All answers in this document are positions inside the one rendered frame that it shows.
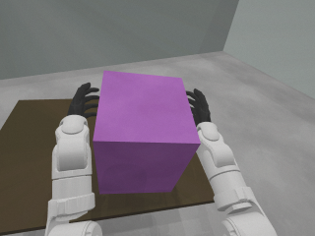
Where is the robot right upper arm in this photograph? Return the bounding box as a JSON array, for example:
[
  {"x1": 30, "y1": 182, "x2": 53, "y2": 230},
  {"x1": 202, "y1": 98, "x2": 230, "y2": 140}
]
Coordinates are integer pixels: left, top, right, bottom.
[{"x1": 220, "y1": 211, "x2": 277, "y2": 236}]

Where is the carton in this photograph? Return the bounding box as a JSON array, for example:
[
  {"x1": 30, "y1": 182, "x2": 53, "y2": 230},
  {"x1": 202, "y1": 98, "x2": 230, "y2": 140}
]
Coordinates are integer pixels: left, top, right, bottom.
[{"x1": 93, "y1": 70, "x2": 201, "y2": 195}]

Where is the right robot hand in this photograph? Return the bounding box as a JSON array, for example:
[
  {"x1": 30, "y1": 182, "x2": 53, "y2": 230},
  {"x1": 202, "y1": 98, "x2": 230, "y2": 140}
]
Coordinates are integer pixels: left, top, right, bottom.
[{"x1": 186, "y1": 88, "x2": 212, "y2": 127}]

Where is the left robot hand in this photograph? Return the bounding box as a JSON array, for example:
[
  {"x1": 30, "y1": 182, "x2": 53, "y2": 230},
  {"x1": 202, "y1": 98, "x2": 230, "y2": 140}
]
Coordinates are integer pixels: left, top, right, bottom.
[{"x1": 67, "y1": 83, "x2": 99, "y2": 119}]

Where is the left robot forearm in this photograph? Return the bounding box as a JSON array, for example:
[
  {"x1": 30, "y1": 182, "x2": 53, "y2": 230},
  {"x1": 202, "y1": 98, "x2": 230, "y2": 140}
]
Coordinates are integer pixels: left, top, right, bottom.
[{"x1": 44, "y1": 114, "x2": 95, "y2": 236}]

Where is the table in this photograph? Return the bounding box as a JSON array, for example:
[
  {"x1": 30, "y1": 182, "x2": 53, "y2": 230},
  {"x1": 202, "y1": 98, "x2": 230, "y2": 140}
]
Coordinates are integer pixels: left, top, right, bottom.
[{"x1": 0, "y1": 98, "x2": 215, "y2": 236}]

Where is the right robot forearm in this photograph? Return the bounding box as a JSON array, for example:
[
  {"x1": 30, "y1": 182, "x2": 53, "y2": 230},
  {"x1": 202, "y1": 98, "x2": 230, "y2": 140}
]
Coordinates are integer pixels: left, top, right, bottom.
[{"x1": 196, "y1": 122, "x2": 278, "y2": 236}]

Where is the robot left upper arm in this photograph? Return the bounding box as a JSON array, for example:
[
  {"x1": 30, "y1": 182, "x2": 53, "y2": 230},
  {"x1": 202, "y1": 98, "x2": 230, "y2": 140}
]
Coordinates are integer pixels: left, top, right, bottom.
[{"x1": 48, "y1": 220, "x2": 102, "y2": 236}]

